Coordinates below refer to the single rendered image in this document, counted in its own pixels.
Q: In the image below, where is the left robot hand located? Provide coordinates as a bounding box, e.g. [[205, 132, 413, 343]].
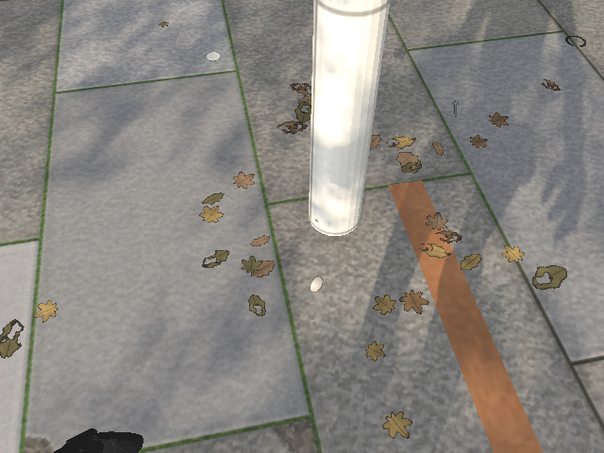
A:
[[54, 428, 143, 453]]

